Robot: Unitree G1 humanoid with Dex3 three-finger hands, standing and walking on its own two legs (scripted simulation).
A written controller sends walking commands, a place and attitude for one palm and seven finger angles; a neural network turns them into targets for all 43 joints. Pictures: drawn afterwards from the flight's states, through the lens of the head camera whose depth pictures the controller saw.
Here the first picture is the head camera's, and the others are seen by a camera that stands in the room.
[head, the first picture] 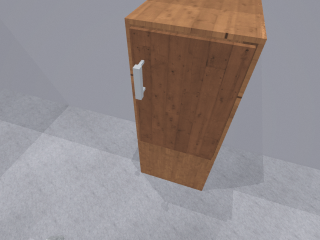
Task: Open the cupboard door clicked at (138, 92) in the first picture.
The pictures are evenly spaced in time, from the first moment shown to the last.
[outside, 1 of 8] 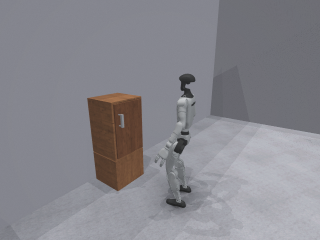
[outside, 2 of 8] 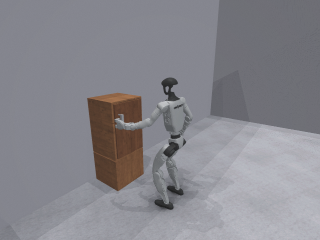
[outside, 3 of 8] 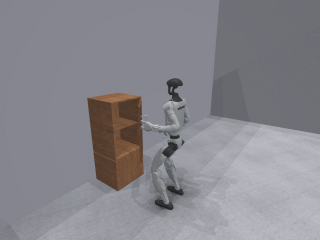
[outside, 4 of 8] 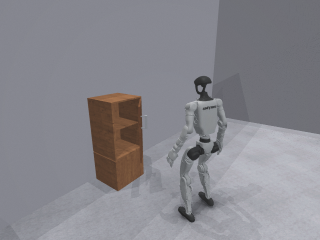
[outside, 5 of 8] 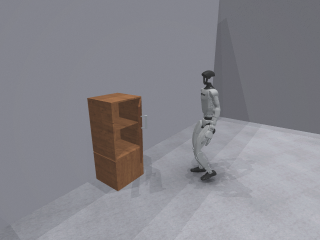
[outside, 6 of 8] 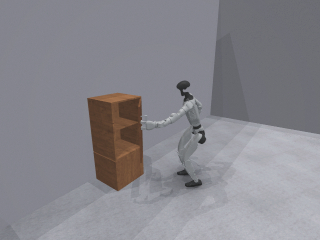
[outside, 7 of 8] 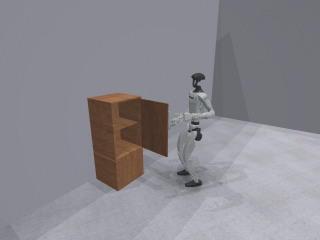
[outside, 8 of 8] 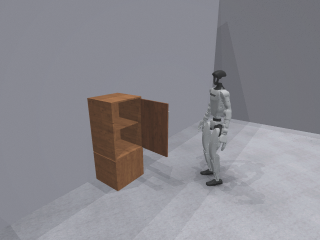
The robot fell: no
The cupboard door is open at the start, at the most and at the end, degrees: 0 88 87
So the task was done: yes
